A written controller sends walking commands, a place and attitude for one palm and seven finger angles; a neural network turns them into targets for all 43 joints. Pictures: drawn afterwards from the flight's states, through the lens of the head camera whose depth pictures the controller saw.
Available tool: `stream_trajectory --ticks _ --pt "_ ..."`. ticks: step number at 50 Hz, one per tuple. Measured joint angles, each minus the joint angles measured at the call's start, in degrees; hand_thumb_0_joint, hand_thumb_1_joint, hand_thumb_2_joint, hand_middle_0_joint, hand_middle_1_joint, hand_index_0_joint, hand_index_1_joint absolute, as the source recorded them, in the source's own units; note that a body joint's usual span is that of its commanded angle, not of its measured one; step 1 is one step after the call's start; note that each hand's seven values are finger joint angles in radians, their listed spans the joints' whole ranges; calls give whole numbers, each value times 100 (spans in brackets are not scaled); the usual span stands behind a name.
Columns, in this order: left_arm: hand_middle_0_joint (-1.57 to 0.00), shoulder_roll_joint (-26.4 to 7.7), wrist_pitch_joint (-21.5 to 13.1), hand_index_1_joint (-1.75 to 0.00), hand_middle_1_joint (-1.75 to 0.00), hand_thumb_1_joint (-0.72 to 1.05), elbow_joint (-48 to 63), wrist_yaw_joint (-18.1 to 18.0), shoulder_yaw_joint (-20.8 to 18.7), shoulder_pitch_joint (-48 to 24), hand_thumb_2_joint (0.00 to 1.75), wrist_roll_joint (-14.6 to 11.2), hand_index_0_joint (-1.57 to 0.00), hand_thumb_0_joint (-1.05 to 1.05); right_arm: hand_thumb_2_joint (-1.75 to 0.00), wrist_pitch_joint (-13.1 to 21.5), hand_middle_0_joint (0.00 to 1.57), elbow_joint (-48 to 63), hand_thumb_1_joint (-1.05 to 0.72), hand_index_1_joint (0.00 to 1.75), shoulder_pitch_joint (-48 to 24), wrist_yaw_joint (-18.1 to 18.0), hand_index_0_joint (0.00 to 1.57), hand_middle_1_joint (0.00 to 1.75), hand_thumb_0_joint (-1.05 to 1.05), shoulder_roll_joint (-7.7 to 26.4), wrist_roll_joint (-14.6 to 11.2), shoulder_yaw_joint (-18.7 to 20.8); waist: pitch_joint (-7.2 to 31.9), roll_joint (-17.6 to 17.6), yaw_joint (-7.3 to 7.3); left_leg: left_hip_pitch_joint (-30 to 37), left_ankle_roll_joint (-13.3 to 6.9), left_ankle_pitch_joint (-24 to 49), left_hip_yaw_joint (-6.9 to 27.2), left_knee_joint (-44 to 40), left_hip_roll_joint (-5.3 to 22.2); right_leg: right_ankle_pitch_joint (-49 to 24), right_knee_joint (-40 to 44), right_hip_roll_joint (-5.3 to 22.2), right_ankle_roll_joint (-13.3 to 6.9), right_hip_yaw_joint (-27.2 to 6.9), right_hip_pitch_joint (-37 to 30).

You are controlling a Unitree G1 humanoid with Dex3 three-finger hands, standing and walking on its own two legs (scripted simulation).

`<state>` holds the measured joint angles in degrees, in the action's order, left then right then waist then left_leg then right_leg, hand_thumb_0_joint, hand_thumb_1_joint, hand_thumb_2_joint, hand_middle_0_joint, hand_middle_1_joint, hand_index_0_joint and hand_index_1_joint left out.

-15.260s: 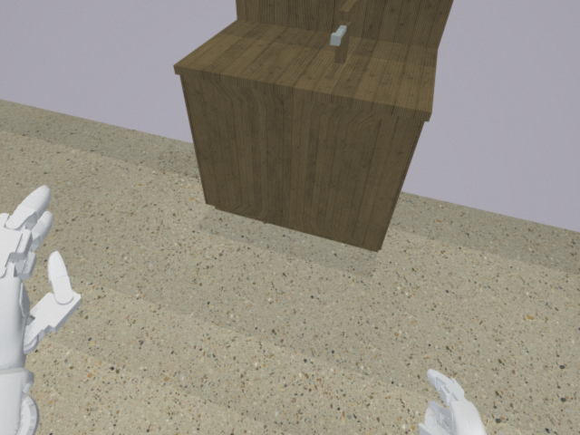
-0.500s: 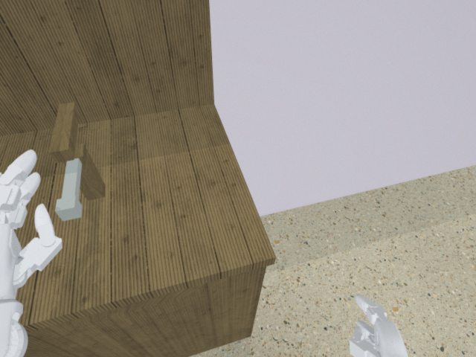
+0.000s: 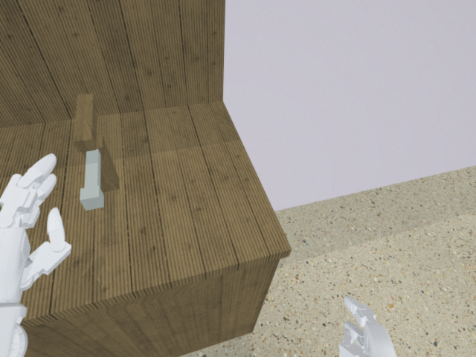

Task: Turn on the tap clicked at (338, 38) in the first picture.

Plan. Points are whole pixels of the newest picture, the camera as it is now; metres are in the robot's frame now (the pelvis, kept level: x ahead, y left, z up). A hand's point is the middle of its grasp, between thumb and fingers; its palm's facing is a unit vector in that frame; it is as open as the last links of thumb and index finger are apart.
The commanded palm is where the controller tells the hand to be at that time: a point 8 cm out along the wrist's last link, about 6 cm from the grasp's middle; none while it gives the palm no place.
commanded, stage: come to a stop and stand still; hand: left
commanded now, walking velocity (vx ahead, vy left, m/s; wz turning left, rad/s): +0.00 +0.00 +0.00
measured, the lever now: (92, 197) +0.32 +0.27 +0.09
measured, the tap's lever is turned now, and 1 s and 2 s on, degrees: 0 0 0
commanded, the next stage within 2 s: look again from close up in 0.20 s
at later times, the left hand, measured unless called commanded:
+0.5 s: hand (51, 227) +0.23 +0.26 +0.16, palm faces +0.39 -0.85 -0.35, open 7.4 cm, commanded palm +0.16 +0.28 +0.18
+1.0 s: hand (73, 231) +0.22 +0.22 +0.17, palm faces +0.38 -0.85 -0.35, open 7.4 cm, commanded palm +0.16 +0.26 +0.18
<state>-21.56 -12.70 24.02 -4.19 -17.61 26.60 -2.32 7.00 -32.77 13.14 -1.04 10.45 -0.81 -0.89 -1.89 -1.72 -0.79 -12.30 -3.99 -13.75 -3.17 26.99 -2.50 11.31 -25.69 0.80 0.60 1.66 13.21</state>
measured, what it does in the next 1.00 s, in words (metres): stands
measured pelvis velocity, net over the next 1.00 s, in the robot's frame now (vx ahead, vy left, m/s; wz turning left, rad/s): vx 0.00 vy -0.02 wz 0.00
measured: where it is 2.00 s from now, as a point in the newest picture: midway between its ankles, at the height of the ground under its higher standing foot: outside the picture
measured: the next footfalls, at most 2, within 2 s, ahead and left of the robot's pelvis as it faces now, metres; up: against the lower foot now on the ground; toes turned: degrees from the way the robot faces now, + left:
none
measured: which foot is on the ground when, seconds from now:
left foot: down 0.00-1.00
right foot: down 0.00-1.00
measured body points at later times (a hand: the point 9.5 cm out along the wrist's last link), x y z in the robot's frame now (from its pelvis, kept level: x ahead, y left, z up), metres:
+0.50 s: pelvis +0.01 +0.00 +0.00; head +0.03 +0.03 +0.45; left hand +0.20 +0.30 +0.18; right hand +0.19 -0.21 -0.06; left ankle +0.01 +0.07 -0.74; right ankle +0.03 -0.13 -0.74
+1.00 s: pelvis +0.00 -0.02 +0.00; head +0.02 +0.00 +0.45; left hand +0.19 +0.26 +0.19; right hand +0.19 -0.23 -0.07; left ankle +0.01 +0.07 -0.74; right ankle +0.03 -0.13 -0.74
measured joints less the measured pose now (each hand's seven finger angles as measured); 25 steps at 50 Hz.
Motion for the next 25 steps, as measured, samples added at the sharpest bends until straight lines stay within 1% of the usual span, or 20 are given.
stream_trajectory --ticks 2,5,7,9,12,16,21,25 --pt "-22 -101 5 -31 -30 88 -123 -44 -210 -212 90 9 -22 2 -90 23 20 5 -91 30 62 -42 20 30 2 -31 -3 -25 -36 -81 -79 -13 -11 11 32 20 -18 8 -31 19 -7 33 5" --pt "-22 -61 -13 -31 -30 88 -165 -140 -462 -610 90 19 -22 2 -90 128 20 -35 -90 30 85 -46 20 30 2 -19 5 -52 -109 -120 -191 -23 -23 14 74 56 -37 10 -45 39 -4 76 -12" --pt "-22 63 -67 -31 -30 89 -69 -202 -487 -778 90 29 -21 2 -90 207 20 -82 -90 30 67 -13 20 30 2 4 17 -59 -121 -102 -242 -14 -29 11 86 60 -37 -10 0 38 11 88 -48" --pt "-21 212 -134 -31 -30 89 63 -232 -399 -819 90 48 -21 2 -90 263 20 -128 -90 30 24 31 20 30 2 20 29 -62 -95 -73 -257 6 -31 6 80 46 -31 -35 61 31 25 80 -86" --pt "-21 342 -194 -31 -30 89 154 -212 -181 -741 90 100 -21 2 -90 263 21 -135 -90 30 -52 76 20 30 2 15 58 -65 -22 -35 -219 38 -29 -1 58 5 -19 -66 152 17 39 57 -131" --pt "-21 281 -141 -31 -30 89 -18 -140 -63 -602 90 126 -21 2 -90 175 21 -61 -90 30 -155 69 20 30 2 -20 64 -72 19 -13 -110 65 -19 1 36 -54 -5 -90 231 0 42 32 -157" --pt "-21 93 10 -31 -30 89 -52 -104 -226 -454 90 69 -21 2 -90 81 21 50 -90 30 -197 23 20 30 1 -31 62 -68 -86 -43 -23 70 -6 5 55 -79 19 -108 298 -26 24 50 -186" --pt "-21 49 12 -31 -30 89 264 -128 -315 -347 90 22 -21 2 -90 65 21 43 -90 30 -169 10 20 30 1 24 60 -40 -167 -75 -50 76 9 -10 85 -66 27 -95 309 -35 13 79 -211"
